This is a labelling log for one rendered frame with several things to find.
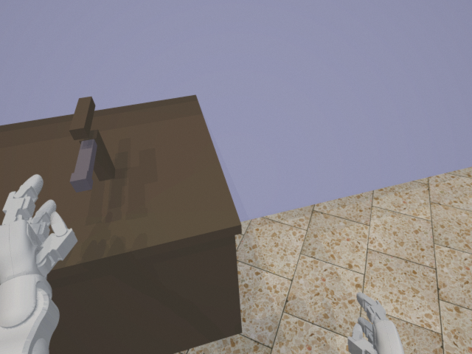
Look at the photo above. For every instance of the left robot hand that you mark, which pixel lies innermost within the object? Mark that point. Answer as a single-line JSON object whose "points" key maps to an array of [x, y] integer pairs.
{"points": [[25, 244]]}

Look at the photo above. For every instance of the right robot hand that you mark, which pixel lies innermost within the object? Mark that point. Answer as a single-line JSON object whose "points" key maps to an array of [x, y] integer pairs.
{"points": [[383, 337]]}

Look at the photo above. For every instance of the counter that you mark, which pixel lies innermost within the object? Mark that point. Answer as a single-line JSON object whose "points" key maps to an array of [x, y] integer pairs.
{"points": [[154, 269]]}

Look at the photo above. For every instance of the robot left forearm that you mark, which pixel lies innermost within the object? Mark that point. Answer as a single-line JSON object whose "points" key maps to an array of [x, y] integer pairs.
{"points": [[28, 316]]}

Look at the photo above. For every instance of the tap lever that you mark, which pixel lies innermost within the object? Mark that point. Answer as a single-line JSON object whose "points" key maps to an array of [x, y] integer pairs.
{"points": [[81, 179]]}

